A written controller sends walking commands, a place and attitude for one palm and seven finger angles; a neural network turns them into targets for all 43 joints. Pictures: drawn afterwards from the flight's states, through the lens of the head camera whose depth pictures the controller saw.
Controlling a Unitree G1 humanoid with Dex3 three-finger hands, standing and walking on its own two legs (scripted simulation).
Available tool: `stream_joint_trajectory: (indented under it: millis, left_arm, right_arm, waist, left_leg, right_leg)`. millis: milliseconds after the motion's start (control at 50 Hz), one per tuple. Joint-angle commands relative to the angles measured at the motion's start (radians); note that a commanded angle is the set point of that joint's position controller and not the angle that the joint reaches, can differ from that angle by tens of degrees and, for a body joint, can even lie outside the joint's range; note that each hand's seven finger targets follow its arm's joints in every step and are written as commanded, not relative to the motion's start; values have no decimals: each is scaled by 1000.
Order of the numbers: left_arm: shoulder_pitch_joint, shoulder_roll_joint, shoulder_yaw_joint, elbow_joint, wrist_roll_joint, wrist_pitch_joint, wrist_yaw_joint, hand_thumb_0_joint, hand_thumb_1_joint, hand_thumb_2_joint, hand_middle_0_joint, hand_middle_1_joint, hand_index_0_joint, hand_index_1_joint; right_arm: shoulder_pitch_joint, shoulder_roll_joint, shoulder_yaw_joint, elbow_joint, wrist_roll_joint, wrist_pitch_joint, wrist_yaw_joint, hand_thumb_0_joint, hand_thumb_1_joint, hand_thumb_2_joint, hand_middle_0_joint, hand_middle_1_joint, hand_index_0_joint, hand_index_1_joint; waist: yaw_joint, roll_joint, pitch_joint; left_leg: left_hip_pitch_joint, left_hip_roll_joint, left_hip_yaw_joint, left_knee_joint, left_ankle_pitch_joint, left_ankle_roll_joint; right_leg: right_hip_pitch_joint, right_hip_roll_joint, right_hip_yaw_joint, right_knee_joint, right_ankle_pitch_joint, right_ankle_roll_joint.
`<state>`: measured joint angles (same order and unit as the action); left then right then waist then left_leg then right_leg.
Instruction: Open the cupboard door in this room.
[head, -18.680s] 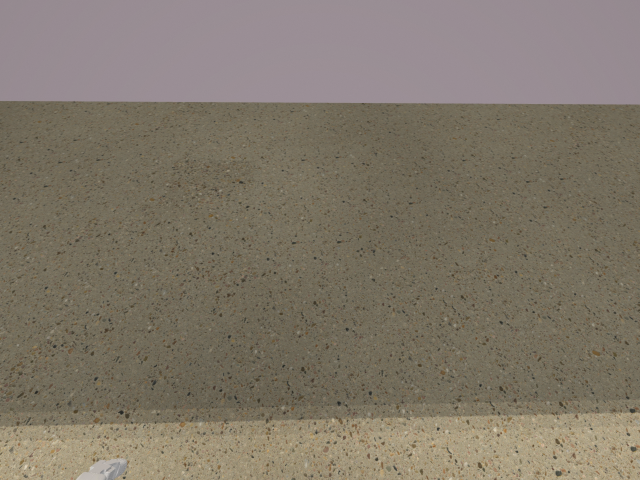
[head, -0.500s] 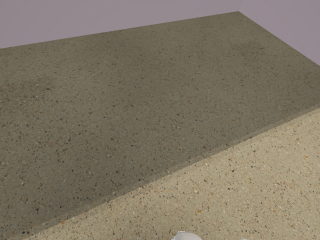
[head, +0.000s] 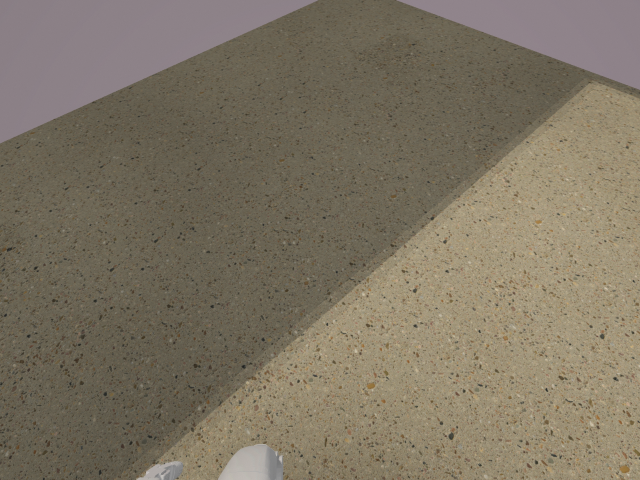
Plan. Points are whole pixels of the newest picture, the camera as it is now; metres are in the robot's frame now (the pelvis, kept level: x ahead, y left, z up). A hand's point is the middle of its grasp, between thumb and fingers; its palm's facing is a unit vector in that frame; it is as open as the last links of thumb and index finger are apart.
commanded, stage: turn or walk to find it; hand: left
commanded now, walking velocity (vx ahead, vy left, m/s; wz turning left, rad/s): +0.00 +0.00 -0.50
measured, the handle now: out of the picture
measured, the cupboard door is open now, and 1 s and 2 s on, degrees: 0 0 0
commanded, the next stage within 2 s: none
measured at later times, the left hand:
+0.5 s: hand out of the picture +0.09 +0.26 -0.17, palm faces -0.17 -0.96 -0.21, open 7.4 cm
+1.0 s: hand (248, 472) +0.15 +0.12 -0.15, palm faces -0.48 -0.85 -0.22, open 7.4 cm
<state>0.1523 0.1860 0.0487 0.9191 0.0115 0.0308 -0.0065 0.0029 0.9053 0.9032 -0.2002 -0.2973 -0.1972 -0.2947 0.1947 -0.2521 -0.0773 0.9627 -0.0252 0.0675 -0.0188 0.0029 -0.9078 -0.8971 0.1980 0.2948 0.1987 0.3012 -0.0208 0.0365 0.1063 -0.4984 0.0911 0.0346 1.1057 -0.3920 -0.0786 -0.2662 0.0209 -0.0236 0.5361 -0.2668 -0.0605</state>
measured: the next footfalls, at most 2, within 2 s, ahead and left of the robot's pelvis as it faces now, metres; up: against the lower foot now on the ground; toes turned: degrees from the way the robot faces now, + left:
left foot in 0.34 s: +0.04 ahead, +0.14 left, +0.00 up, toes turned -8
right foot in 0.82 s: -0.04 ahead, -0.10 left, +0.00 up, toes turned -32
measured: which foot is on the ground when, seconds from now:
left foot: up 0.00-0.32, down 0.34-0.80, up 0.82-1.00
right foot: down 0.00-0.34, up 0.36-0.80, down 0.82-1.00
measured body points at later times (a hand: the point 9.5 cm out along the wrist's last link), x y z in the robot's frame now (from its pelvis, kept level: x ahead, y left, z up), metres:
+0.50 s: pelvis -0.01 +0.05 +0.00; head +0.03 +0.08 +0.45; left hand +0.10 +0.31 -0.15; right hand +0.03 -0.21 -0.12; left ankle +0.00 +0.15 -0.74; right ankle -0.06 -0.08 -0.65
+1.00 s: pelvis +0.00 -0.01 +0.00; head +0.00 -0.03 +0.45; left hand +0.18 +0.17 -0.13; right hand -0.11 -0.25 -0.15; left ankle +0.10 +0.11 -0.67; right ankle -0.08 -0.08 -0.74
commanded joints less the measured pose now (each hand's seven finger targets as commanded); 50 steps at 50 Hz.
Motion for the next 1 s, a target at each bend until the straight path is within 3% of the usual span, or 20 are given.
stream_joint_trajectory:
  millis: [0, 200, 280, 300, 320, 340, 380, 420, 520, 600, 700, 740, 760, 780, 800, 820, 840, 860, 900, 980]
  left_arm:
    - [55, 216, 53, -44, 2, -24, 18, 0, 900, 900, -200, -300, -200, -300]
    - [73, 238, 66, -29, 14, -13, 19, 0, 900, 900, -200, -300, -200, -300]
    - [9, 235, 63, -41, 0, -2, 15, 0, 900, 900, -200, -300, -200, -300]
    - [9, 196, 55, -50, -5, 1, 14, 0, 900, 900, -200, -300, -200, -300]
    - [37, 141, 44, -67, -9, 2, 1, 0, 900, 900, -200, -300, -200, -300]
    - [32, 164, 48, -66, 7, 11, 4, 0, 900, 900, -200, -300, -200, -300]
    - [13, 184, 67, -45, 16, 15, -11, 0, 900, 900, -200, -300, -200, -300]
    - [54, 157, 63, -27, 15, 16, -21, 0, 900, 900, -200, -300, -200, -300]
    - [0, 125, 47, -45, 8, 20, -22, 0, 900, 900, -200, -300, -200, -300]
    - [-72, 111, 37, -67, 7, 22, -22, 0, 900, 900, -200, -300, -200, -300]
    - [-80, 95, 27, -73, 9, 7, -32, 0, 900, 900, -200, -300, -200, -300]
    - [0, 100, 29, -44, 12, -7, -35, 0, 900, 900, -200, -300, -200, -300]
    - [90, 139, 38, -10, 14, -19, -29, 0, 900, 900, -200, -300, -200, -300]
    - [187, 262, 61, 22, 21, -35, -14, 0, 900, 900, -200, -300, -200, -300]
    - [276, 322, 71, 43, 0, -29, -1, 0, 900, 900, -200, -300, -200, -300]
    - [276, 314, 78, 41, -3, -33, 13, 0, 900, 900, -200, -300, -200, -300]
    - [226, 289, 72, 35, 0, -41, 13, 0, 900, 900, -200, -300, -200, -300]
    - [155, 255, 62, 16, 2, -47, 13, 0, 900, 900, -200, -300, -200, -300]
    - [74, 214, 48, -2, 6, -60, 8, 0, 900, 900, -200, -300, -200, -300]
    - [120, 203, 41, 27, 5, -87, 1, 0, 900, 900, -200, -300, -200, -300]
  right_arm:
    - [-19, -73, -9, -80, 4, -30, -2, 0, -900, -900, 200, 300, 200, 300]
    - [-86, -67, 4, -122, 20, -48, -13, 0, -900, -900, 200, 300, 200, 300]
    - [39, -73, 4, -90, 26, -65, -22, 0, -900, -900, 200, 300, 200, 300]
    - [71, -114, -2, -88, 24, -75, -24, 0, -900, -900, 200, 300, 200, 300]
    - [59, -204, -16, -106, 10, -77, -22, 0, -900, -900, 200, 300, 200, 300]
    - [29, -219, -20, -116, 8, -67, -19, 0, -900, -900, 200, 300, 200, 300]
    - [-44, -149, -2, -138, 1, -71, -23, 0, -900, -900, 200, 300, 200, 300]
    - [-57, -119, 3, -139, 1, -79, -22, 0, -900, -900, 200, 300, 200, 300]
    - [61, -114, -10, -94, 6, -85, -18, 0, -900, -900, 200, 300, 200, 300]
    - [103, -126, -24, -64, 3, -79, -11, 0, -900, -900, 200, 300, 200, 300]
    - [108, -151, -32, -38, -7, -76, 3, 0, -900, -900, 200, 300, 200, 300]
    - [92, -151, -28, -30, -5, -77, 5, 0, -900, -900, 200, 300, 200, 300]
    - [83, -130, -23, -33, 2, -79, 9, 0, -900, -900, 200, 300, 200, 300]
    - [74, -55, 1, -68, 14, -77, 18, 0, -900, -900, 200, 300, 200, 300]
    - [-75, -54, 13, -139, 4, -70, 21, 0, -900, -900, 200, 300, 200, 300]
    - [-131, -81, 8, -156, 5, -65, 18, 0, -900, -900, 200, 300, 200, 300]
    - [-144, -84, 2, -148, 2, -70, 24, 0, -900, -900, 200, 300, 200, 300]
    - [-98, -93, -4, -129, -4, -74, 29, 0, -900, -900, 200, 300, 200, 300]
    - [-16, -77, -8, -83, -9, -73, 36, 0, -900, -900, 200, 300, 200, 300]
    - [-20, -63, -7, -94, -6, -78, 44, 0, -900, -900, 200, 300, 200, 300]
  waist:
    - [39, -128, -144]
    - [56, -150, -150]
    - [-7, -145, -191]
    - [-23, -24, -210]
    - [-9, 267, -191]
    - [-12, 280, -160]
    - [25, 146, -71]
    - [45, 97, -92]
    - [2, 95, -122]
    - [-28, 131, -103]
    - [-30, 167, -125]
    - [19, 133, -146]
    - [66, 31, -169]
    - [113, -292, -189]
    - [176, -339, -123]
    - [172, -266, -80]
    - [147, -221, -29]
    - [100, -178, -2]
    - [37, -128, -21]
    - [33, -164, -3]
  left_leg:
    - [-72, 1, -41, -9, 27, -9]
    - [70, -43, -49, -307, -67, 18]
    - [359, -68, -20, -660, 131, 39]
    - [490, 49, -135, -780, 149, 74]
    - [557, 290, -358, -839, 277, 155]
    - [433, 392, -378, -856, 254, 218]
    - [289, 278, -253, -849, 282, 211]
    - [342, 211, -111, -805, 425, 191]
    - [471, 227, -50, -758, 612, 225]
    - [457, 257, -12, -745, 605, 229]
    - [386, 285, 11, -745, 266, 194]
    - [328, 262, 59, -649, 136, 147]
    - [210, 220, 116, -501, 68, 99]
    - [-100, 108, 222, -228, -177, 32]
    - [-288, 31, 122, -36, -305, 13]
    - [-312, 53, 16, 36, -216, 26]
    - [-316, 64, -12, 70, -136, 28]
    - [-292, 79, -19, 45, -70, 25]
    - [-163, 71, 14, -26, 31, 6]
    - [-149, 54, 31, -110, 143, -12]
  right_leg:
    - [165, -253, 290, -196, 347, -97]
    - [121, -245, 443, -177, 376, -143]
    - [-21, -158, 409, -87, 333, -53]
    - [-146, -73, 339, 23, 192, -3]
    - [-329, 57, 167, 225, -189, 60]
    - [-326, 28, 103, 439, -328, 93]
    - [-297, -8, 104, 622, -226, 110]
    - [-313, -24, 70, 680, -150, 125]
    - [-336, -60, 28, 597, -145, 152]
    - [-276, -81, -16, 439, -184, 145]
    - [-106, -56, -88, 182, -213, 104]
    - [41, -26, -130, -6, -98, 81]
    - [226, -50, -94, -132, -46, 55]
    - [463, -298, 237, -257, -181, -41]
    - [422, -453, 508, -321, -66, -136]
    - [337, -450, 542, -340, -128, -172]
    - [276, -413, 521, -350, -222, -174]
    - [223, -380, 435, -346, -274, -156]
    - [138, -295, 280, -333, -163, -111]
    - [124, -249, 226, -346, 1, -106]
